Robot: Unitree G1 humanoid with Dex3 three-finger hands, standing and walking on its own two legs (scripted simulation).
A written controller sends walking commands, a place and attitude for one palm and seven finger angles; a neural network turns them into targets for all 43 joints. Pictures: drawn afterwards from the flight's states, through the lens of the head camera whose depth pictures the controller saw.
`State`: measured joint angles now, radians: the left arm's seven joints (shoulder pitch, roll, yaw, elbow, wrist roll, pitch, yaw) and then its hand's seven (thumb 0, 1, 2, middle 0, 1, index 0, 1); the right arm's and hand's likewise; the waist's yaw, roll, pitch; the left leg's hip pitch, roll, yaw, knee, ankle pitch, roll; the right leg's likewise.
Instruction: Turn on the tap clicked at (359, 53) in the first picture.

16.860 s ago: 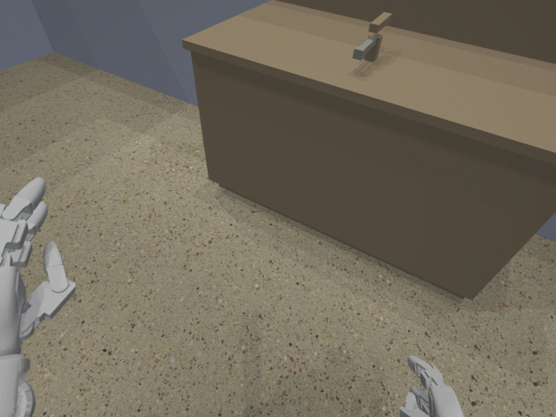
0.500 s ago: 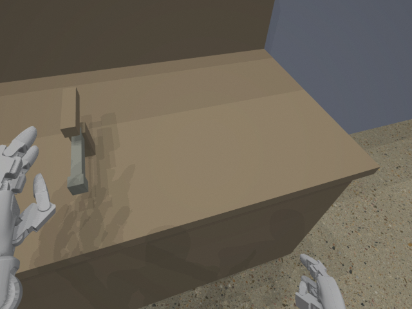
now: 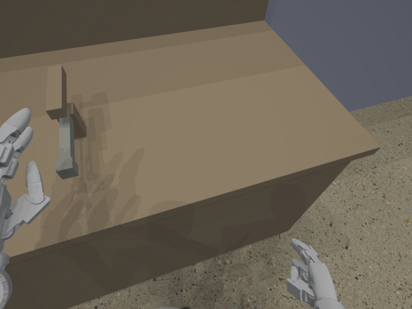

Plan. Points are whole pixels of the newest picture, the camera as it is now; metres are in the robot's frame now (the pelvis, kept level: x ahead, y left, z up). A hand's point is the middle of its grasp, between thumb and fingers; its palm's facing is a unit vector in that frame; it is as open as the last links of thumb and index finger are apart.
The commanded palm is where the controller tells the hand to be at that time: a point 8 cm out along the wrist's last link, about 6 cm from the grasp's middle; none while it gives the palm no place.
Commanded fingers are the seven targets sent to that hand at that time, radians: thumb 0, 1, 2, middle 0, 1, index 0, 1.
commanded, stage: shuffle to correct the standing spot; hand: left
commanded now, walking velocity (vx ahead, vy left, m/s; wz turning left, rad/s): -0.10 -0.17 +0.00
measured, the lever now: (67, 168) +0.33 +0.29 +0.07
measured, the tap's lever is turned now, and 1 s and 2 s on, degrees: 0 0 0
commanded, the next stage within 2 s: come to a stop and stand still in 0.04 s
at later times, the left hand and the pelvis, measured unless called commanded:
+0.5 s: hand (8, 174) +0.24 +0.27 +0.20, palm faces +0.47 -0.75 -0.46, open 7.4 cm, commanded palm +0.15 +0.27 +0.17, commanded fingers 0.00 0.90 0.90 -0.20 -0.30 -0.20 -0.30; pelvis -0.01 -0.01 -0.01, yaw +1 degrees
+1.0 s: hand out of the picture +0.23 +0.30 +0.17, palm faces +0.43 -0.84 -0.32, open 7.4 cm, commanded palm +0.16 +0.33 +0.17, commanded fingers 0.00 0.90 0.90 -0.20 -0.30 -0.20 -0.30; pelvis +0.00 +0.05 -0.01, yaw -1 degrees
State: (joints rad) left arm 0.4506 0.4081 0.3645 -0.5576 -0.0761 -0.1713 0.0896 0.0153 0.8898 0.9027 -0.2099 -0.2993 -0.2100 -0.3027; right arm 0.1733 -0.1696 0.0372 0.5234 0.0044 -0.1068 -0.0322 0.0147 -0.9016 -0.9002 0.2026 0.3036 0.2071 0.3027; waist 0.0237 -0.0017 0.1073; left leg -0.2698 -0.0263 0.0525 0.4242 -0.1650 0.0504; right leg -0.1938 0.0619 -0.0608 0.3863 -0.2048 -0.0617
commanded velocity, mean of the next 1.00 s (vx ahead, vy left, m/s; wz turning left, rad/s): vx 0.00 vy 0.00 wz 0.00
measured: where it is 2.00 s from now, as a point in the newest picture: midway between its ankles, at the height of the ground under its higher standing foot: outside the picture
